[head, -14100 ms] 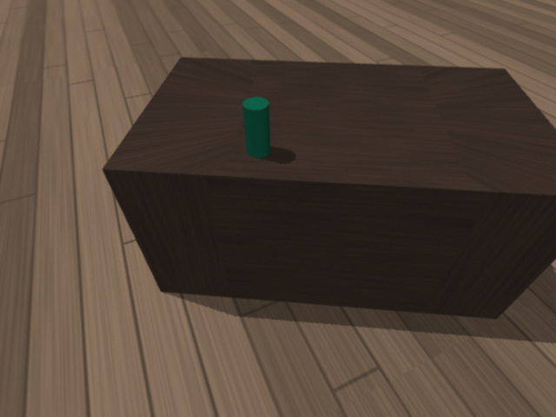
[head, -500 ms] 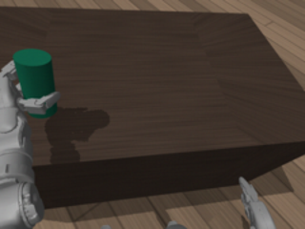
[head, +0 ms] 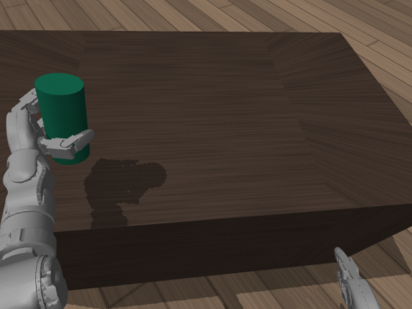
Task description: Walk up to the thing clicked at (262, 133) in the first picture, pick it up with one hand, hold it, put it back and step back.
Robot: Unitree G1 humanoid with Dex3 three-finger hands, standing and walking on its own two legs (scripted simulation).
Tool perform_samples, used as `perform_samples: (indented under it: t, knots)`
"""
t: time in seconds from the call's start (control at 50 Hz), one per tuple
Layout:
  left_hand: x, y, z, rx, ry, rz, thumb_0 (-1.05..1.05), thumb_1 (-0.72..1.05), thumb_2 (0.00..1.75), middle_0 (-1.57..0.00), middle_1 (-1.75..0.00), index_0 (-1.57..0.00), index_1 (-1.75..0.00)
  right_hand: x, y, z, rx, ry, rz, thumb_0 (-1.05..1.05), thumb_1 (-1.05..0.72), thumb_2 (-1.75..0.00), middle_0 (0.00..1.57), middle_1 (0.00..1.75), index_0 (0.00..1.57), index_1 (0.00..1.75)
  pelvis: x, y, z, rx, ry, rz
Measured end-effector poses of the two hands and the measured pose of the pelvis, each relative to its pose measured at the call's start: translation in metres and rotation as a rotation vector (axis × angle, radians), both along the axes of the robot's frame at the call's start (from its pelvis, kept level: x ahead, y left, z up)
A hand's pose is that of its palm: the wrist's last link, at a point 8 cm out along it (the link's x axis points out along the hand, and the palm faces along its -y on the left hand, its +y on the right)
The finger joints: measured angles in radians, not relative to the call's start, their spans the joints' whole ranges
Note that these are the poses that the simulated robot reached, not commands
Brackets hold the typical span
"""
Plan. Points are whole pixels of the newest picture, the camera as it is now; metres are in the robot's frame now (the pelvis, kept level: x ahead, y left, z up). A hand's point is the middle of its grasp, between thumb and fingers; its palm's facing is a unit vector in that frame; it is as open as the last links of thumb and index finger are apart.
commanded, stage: lift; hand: left
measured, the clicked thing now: (66, 121) +0.48 +0.23 +0.10
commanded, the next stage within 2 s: hold in 1.14 s
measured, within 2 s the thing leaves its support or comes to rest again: neither
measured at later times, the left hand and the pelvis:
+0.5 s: hand (55, 127) +0.40 +0.20 +0.17, palm faces +0.27 -0.96 -0.01, open 10.4 cm; pelvis +0.00 +0.00 +0.02, yaw +1 degrees
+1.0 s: hand (50, 136) +0.35 +0.18 +0.21, palm faces +0.26 -0.97 -0.01, open 10.4 cm; pelvis -0.01 -0.02 +0.04, yaw +2 degrees
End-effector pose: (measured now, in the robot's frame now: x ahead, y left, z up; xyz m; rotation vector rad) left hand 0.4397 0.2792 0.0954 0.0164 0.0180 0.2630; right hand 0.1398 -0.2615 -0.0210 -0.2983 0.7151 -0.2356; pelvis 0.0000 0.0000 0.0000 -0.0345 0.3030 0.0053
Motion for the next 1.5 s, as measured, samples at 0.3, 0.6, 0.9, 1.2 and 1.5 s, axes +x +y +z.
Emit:
perform_samples:
  t: [0.3, 0.6, 0.9, 1.2, 1.5]
  knots:
    - [-0.036, -0.018, 0.049, 0.007, -0.049, -0.006, 0.04, -0.44, 1.06, -0.79, -1.12, -0.72, -1.05, 0.004, 0.004, -0.006, 0.082, -0.022, -0.042, -0.01, 0.54, -0.05, 0.06, 0.05, 0.05, 0.05, 0.005, 0.001, 0.015, 0.010, -0.092, -0.001]
    - [-0.088, -0.038, 0.084, 0.011, -0.054, 0.006, 0.04, -0.45, 1.07, -0.80, -1.12, -0.72, -1.05, 0.005, 0.003, -0.004, 0.111, -0.067, -0.037, -0.01, 0.54, -0.05, 0.06, 0.05, 0.05, 0.05, -0.002, -0.007, 0.027, 0.031, -0.192, 0.010]
    - [-0.119, -0.052, 0.113, 0.002, -0.044, 0.005, 0.04, -0.45, 1.07, -0.80, -1.12, -0.72, -1.05, 0.003, 0.002, -0.011, 0.148, -0.085, -0.022, -0.01, 0.53, -0.05, 0.06, 0.05, 0.05, 0.05, -0.007, -0.015, 0.036, 0.044, -0.254, 0.022]
    - [-0.135, -0.055, 0.127, -0.006, -0.043, -0.007, 0.04, -0.45, 1.07, -0.80, -1.12, -0.72, -1.05, 0.010, -0.005, -0.010, 0.137, -0.102, -0.025, -0.01, 0.52, -0.05, 0.06, 0.05, 0.05, 0.05, -0.006, -0.017, 0.041, 0.048, -0.280, 0.029]
    - [-0.139, -0.056, 0.138, -0.007, -0.046, -0.019, 0.04, -0.45, 1.07, -0.80, -1.11, -0.72, -1.05, 0.020, 0.004, -0.007, 0.152, -0.121, -0.013, -0.01, 0.50, -0.06, 0.06, 0.05, 0.05, 0.05, 0.001, -0.014, 0.045, 0.045, -0.294, 0.031]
